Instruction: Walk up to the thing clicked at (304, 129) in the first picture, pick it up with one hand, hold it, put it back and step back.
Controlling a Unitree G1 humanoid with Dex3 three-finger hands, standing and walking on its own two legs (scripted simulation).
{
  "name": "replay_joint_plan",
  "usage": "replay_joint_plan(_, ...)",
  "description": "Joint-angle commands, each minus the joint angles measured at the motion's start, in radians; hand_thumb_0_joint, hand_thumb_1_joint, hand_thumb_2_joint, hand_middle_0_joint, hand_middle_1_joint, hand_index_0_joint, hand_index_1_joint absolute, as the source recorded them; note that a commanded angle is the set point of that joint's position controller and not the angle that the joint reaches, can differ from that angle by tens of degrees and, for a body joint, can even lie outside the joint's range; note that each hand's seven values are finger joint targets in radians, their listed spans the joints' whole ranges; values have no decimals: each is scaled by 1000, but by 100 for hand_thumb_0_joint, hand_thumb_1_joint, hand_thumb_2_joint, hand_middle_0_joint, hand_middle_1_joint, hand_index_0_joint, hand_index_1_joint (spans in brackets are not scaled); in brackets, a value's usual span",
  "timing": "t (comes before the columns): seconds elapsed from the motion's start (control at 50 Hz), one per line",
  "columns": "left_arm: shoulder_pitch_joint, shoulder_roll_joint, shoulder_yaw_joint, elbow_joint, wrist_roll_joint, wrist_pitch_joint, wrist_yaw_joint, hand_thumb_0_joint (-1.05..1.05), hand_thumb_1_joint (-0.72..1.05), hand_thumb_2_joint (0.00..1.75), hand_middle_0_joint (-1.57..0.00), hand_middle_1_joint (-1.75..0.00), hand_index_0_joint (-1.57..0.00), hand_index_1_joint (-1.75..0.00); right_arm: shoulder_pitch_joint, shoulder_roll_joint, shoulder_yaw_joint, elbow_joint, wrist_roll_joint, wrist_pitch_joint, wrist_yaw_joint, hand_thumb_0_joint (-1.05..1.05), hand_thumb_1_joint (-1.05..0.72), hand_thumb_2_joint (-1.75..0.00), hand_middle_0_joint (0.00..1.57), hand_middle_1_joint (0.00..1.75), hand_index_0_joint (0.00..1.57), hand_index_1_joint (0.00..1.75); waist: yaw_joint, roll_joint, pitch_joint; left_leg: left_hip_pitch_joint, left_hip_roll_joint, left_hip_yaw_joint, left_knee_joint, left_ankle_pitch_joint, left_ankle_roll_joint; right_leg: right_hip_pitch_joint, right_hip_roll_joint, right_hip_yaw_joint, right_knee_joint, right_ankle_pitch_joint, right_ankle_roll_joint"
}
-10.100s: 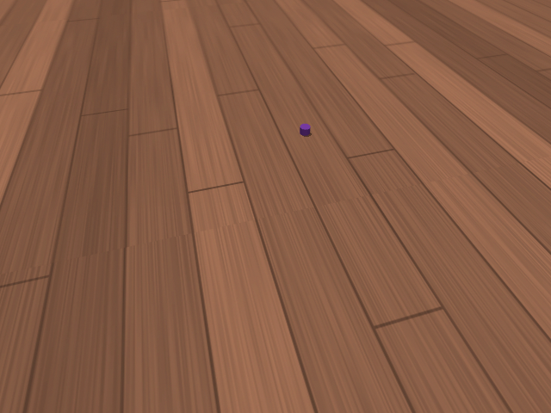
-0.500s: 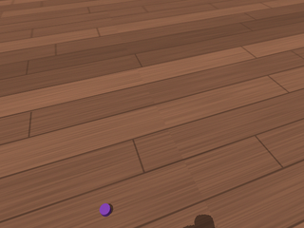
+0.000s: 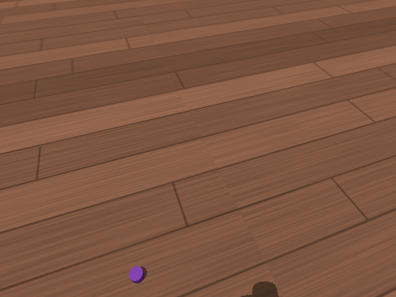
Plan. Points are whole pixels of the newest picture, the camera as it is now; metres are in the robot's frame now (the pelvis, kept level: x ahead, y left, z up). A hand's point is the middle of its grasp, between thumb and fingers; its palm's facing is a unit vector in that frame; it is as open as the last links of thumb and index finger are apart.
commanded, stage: rise first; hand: left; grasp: from above
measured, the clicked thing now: (136, 274) +0.39 +0.30 -0.76
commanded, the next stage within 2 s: none
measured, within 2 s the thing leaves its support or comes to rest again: neither
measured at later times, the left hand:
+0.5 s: hand out of the picture +0.13 +0.26 -0.20, palm faces -0.10 -0.92 -0.39, open 12.5 cm
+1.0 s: hand out of the picture +0.12 +0.29 -0.28, palm faces -0.24 -0.82 -0.51, open 14.2 cm
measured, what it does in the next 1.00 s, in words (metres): lowers itself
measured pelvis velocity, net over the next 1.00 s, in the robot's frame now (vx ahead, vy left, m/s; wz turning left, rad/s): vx -0.02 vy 0.01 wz -0.01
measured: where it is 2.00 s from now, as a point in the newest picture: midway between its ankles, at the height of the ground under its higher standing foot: outside the picture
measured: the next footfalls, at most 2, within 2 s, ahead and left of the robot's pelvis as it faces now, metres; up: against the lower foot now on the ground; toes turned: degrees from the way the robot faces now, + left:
none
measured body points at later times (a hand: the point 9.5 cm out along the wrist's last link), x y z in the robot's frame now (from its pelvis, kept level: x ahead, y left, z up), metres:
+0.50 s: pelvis -0.02 +0.01 -0.05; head +0.05 +0.01 +0.39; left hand +0.14 +0.31 -0.17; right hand +0.10 -0.26 -0.16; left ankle +0.00 +0.13 -0.75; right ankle -0.02 -0.13 -0.75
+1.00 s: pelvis -0.02 +0.01 -0.14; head +0.10 +0.03 +0.29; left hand +0.13 +0.33 -0.24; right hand +0.17 -0.24 -0.23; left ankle +0.00 +0.13 -0.75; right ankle -0.02 -0.13 -0.75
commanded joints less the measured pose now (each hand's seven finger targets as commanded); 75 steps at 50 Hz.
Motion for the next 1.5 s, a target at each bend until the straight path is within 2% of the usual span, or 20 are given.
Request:
replay_joint_plan(0.0, -27, 220, 38, -58, 1, -20, 17, 0, 90, 90, -20, -30, -20, -30, -25, -208, -41, -55, -1, -21, -15, 0, -90, -90, 20, 30, 20, 30, -3, -1, -58, 19, 102, -76, -47, 142, 39, -12, -109, 66, -48, 134, -37)
replay_joint_plan(0.04, -26, 217, 38, -58, 1, -21, 18, 0, 83, 93, -22, -38, -21, -38, -31, -212, -42, -57, -1, -22, -16, 0, -93, -92, 20, 30, 20, 30, -2, 1, -75, 36, 105, -75, -35, 174, 42, -6, -113, 69, -42, 168, -38)
replay_joint_plan(0.06, -377, 64, 51, -409, -47, -117, 30, 0, 75, 101, -23, -45, -16, -46, -15, -47, -3, -341, 63, -72, -36, 0, -96, -92, 20, 30, 20, 30, -121, 32, -26, -85, -29, 58, 39, 23, 30, -234, 18, -13, 37, 101, -23)
replay_joint_plan(0.08, -493, 94, 53, -350, -46, -108, 33, 0, 67, 98, -23, -50, -18, -54, 35, -73, -3, -275, 64, -69, -45, 0, -91, -90, 20, 30, 20, 30, -90, 29, -54, -86, -35, 51, 52, -11, 31, -197, 16, -24, 50, 60, -26)
replay_joint_plan(0.12, -246, 178, 128, -117, -16, -51, 23, 0, 51, 97, -18, -65, -15, -69, 72, -107, -32, -296, 61, -49, -51, 0, -90, -90, 20, 30, 20, 30, -42, -43, -29, -162, -27, 49, 103, -28, 33, -224, 32, -44, 88, 2, -32)
replay_joint_plan(0.16, -292, 271, 183, -165, 22, -57, 10, 0, 35, 96, -11, -81, -12, -84, 111, -106, -63, -323, 47, -56, -63, 0, -88, -89, 20, 30, 20, 30, -26, -13, -180, -165, -31, 44, 167, 41, 32, -226, 25, -30, 155, 71, -32)
replay_joint_plan(0.2, -160, 226, 182, -71, 83, -34, -20, 0, 19, 95, -8, -97, -11, -95, 135, -98, -82, -358, 28, -60, -55, 0, -91, -90, 20, 30, 20, 30, -25, -18, -250, -225, -38, 37, 256, 94, 30, -256, 25, -27, 241, 126, -33)
replay_joint_plan(0.24, -64, 233, 230, -96, 120, -13, -32, 0, 3, 99, -3, -107, -6, -104, 141, -86, -96, -406, 23, -60, -44, 0, -93, -90, 20, 30, 20, 30, 34, 23, -329, -253, -52, 40, 300, 127, 25, -230, 24, -24, 289, 138, -38)
replay_joint_plan(0.3, -89, 172, 192, -168, 149, 39, -19, 0, -19, 100, -3, -109, -5, -107, 111, -69, -92, -479, 28, -59, -37, 0, -91, -90, 20, 30, 20, 30, 26, 62, -277, -307, -48, 34, 310, 70, 15, -309, 30, -31, 305, 56, -41)
replay_joint_plan(0.4, -87, 173, 200, -313, 174, 109, -5, 0, -54, 104, -6, -105, -5, -106, 80, -61, -97, -575, 34, -72, -20, 0, -88, -89, 20, 30, 20, 30, 10, 24, -257, -433, -29, 19, 397, -58, 18, -459, 43, -43, 394, -82, -42)
replay_joint_plan(0.52, -81, 175, 221, -537, 214, 93, 6, 0, -60, 103, -7, -105, -6, -107, 116, -43, -106, -621, 24, -114, -21, 0, -89, -90, 20, 30, 20, 30, -18, 45, -376, -504, -17, 11, 552, -46, 24, -589, 39, -35, 561, -67, -37)
replay_joint_plan(0.66, 53, 182, 231, -704, 253, 127, 4, 0, -59, 103, -7, -104, -5, -106, 103, -39, -107, -654, 17, -141, -33, 0, -90, -90, 20, 30, 20, 30, -13, 97, -423, -553, -3, -9, 627, -34, 21, -676, 35, -37, 652, -72, -41)
replay_joint_plan(0.86, 163, 182, 239, -779, 301, 146, 8, 0, -54, 98, -7, -105, -7, -105, 67, -24, -96, -694, 8, -170, -20, 0, -90, -90, 20, 30, 20, 30, -11, 66, -462, -735, -16, 0, 814, -47, 36, -806, 34, -35, 795, -69, -38)
replay_joint_plan(0.92, 110, 202, 235, -787, 328, 121, 6, 0, -55, 99, -7, -105, -6, -106, 52, -35, -99, -690, 8, -179, -12, 0, -90, -90, 20, 30, 20, 30, -25, 83, -483, -784, -12, -15, 875, -31, 34, -902, 36, -38, 877, -80, -42)
replay_joint_plan(1.04, -37, 284, 269, -677, 444, 13, 14, 0, -53, 99, -5, -105, -4, -106, 25, -57, -112, -662, 4, -194, 3, 0, -86, -89, 20, 30, 20, 30, -23, 85, -512, -976, -15, -30, 1038, -137, 34, -1128, 37, -35, 1058, -175, -44)
replay_joint_plan(1.1, -127, 312, 255, -636, 516, -66, 12, 0, -55, 100, -5, -106, -5, -106, 14, -68, -115, -639, 1, -198, 8, 0, -86, -89, 20, 30, 20, 30, -18, 105, -577, -1062, -17, -33, 1123, -182, 34, -1234, 39, -30, 1150, -208, -45)
replay_joint_plan(1.18, -238, 426, 304, -631, 592, -164, 28, 0, -55, 100, -6, -107, -6, -107, 16, -95, -129, -611, -1, -194, 15, 0, -88, -89, 20, 30, 20, 30, 8, 151, -699, -1109, -14, -41, 1236, -166, 28, -1359, 40, -33, 1274, -208, -48)
replay_joint_plan(1.26, -317, 461, 312, -516, 673, -206, 64, 0, -55, 100, -6, -107, -6, -107, 30, -106, -128, -570, -7, -173, 25, 0, -88, -90, 20, 30, 20, 30, 7, 109, -757, -1206, -15, -30, 1359, -135, 35, -1419, 46, -48, 1360, -184, -44)
replay_joint_plan(1.34, -438, 545, 338, -428, 748, -242, 85, 0, -54, 101, -6, -106, -6, -106, 42, -116, -135, -539, -16, -148, 40, 0, -87, -89, 20, 30, 20, 30, 31, 82, -816, -1305, -16, -27, 1456, -192, 43, -1483, 51, -59, 1431, -236, -44)
replay_joint_plan(1.48, -642, 688, 374, -356, 872, -312, 108, 0, -50, 101, -4, -105, -5, -105, 80, -130, -129, -486, -32, -104, 50, 0, -84, -89, 20, 30, 20, 30, 23, 56, -852, -1459, -16, -12, 1588, -288, 53, -1538, 59, -70, 1519, -295, -38)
